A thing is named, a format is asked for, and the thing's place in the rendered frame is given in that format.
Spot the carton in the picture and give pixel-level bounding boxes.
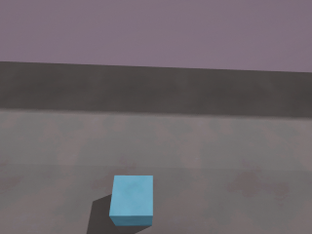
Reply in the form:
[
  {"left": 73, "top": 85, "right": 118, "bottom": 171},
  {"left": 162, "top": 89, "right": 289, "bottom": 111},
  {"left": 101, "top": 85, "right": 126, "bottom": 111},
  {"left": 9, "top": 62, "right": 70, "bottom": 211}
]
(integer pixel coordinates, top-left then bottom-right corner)
[{"left": 109, "top": 175, "right": 153, "bottom": 226}]

